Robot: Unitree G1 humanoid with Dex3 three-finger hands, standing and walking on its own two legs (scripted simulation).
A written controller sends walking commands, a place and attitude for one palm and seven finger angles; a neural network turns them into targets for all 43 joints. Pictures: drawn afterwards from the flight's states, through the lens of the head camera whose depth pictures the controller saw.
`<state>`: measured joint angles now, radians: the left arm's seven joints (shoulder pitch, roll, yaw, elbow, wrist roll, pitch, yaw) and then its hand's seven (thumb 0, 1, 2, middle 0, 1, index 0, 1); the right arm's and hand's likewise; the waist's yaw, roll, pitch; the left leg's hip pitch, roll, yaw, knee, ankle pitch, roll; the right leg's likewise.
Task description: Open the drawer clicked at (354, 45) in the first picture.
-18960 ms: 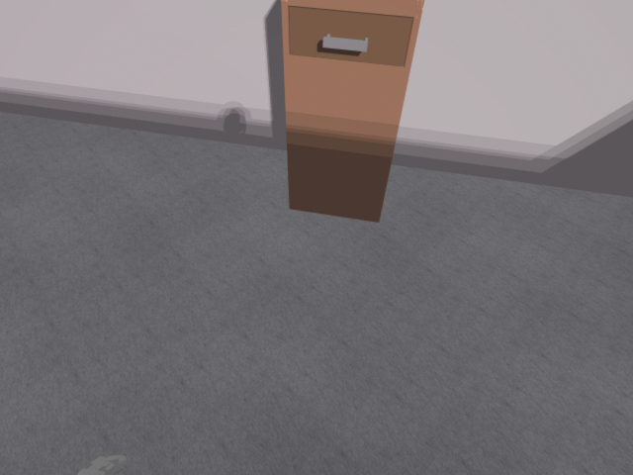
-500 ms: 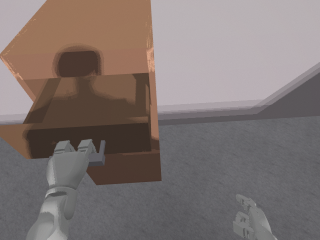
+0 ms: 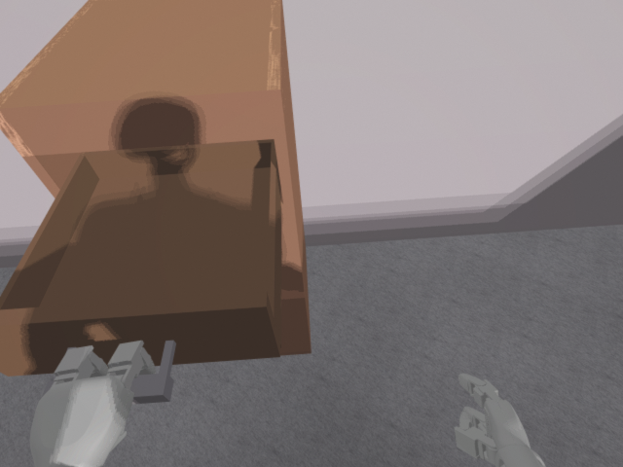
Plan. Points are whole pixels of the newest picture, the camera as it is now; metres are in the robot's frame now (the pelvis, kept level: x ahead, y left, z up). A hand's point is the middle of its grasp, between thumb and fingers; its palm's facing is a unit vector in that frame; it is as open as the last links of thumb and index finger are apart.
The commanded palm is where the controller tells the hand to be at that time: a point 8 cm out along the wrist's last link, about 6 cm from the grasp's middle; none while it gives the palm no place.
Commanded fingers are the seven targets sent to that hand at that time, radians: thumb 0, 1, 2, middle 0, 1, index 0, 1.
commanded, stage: pull the drawer open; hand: left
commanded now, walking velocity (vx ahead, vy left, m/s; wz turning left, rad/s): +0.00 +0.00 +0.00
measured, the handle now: (114, 371) +0.21 +0.26 +0.04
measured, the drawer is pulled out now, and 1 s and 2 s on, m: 0.30 0.30 0.30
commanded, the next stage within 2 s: open the thumb to release the handle in 0.46 s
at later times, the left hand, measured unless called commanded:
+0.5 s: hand (108, 431) +0.15 +0.25 +0.02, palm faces +0.02 -0.05 -1.00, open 6.0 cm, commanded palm +0.10 +0.26 +0.07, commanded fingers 0.00 0.90 0.90 -0.40 -1.35 -0.40 -1.35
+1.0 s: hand (105, 423) +0.16 +0.26 +0.02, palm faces +0.01 -0.06 -1.00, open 11.0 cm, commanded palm +0.13 +0.26 +0.07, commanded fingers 0.00 -0.50 0.30 -0.30 -1.20 -0.30 -1.20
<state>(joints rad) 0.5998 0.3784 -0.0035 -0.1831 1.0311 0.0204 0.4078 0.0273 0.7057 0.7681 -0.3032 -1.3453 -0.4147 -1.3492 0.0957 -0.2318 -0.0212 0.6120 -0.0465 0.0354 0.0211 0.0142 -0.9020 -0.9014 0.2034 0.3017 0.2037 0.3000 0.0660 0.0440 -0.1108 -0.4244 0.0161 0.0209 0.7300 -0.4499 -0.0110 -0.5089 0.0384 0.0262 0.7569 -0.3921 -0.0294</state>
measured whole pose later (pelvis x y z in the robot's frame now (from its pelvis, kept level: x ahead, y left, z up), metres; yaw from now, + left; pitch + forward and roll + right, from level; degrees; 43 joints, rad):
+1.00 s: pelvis -0.02 +0.00 +0.01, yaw +2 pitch +5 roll +1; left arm 0.40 0.36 -0.05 -0.06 1.04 0.07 0.35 0.00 -0.06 0.49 -0.34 -1.25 -0.35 -1.25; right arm 0.07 -0.22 0.00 0.63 -0.04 0.02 -0.05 0.01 -0.90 -0.90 0.20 0.30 0.20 0.30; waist 0.10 0.05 -0.07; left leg -0.38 0.00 -0.01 0.70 -0.40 -0.01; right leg -0.45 0.02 0.00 0.72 -0.35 -0.03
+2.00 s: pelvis -0.03 +0.00 +0.02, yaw +3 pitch +0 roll +0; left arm 0.34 0.40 -0.09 -0.25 1.00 0.15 0.20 0.00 -0.49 0.30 -0.32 -1.20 -0.38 -1.23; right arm 0.07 -0.22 0.02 0.64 -0.02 0.05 -0.04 0.01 -0.90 -0.90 0.20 0.30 0.20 0.30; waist 0.13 0.09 -0.03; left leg -0.23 -0.01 -0.02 0.56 -0.33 0.00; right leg -0.29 0.01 -0.01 0.58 -0.29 -0.02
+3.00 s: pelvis -0.05 +0.00 +0.03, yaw +3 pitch -4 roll +0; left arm 0.15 0.55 0.01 -0.35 0.86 0.13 -0.05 0.00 -0.49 0.30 -0.32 -1.20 -0.32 -1.20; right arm 0.07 -0.24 0.06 0.65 0.01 0.05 -0.01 0.01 -0.90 -0.90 0.20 0.30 0.20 0.30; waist 0.13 0.12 0.02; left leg -0.10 0.00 -0.03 0.41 -0.23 -0.01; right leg -0.16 0.01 -0.02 0.43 -0.19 -0.03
